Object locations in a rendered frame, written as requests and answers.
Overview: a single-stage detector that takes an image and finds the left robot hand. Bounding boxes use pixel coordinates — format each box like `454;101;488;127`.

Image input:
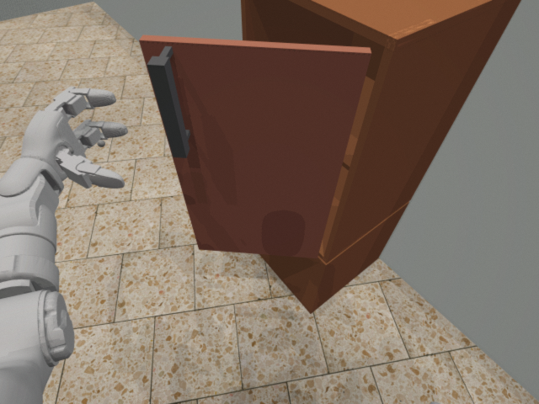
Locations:
21;86;128;189

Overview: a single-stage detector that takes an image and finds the left robot upper arm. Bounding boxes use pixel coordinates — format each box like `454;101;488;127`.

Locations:
0;290;75;404

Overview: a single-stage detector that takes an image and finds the robot left forearm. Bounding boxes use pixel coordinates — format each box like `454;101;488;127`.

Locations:
0;157;64;299

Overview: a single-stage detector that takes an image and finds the cupboard door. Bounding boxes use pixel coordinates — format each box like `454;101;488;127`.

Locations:
139;35;371;258

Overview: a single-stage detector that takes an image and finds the handle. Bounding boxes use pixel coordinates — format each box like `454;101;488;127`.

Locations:
147;46;190;158

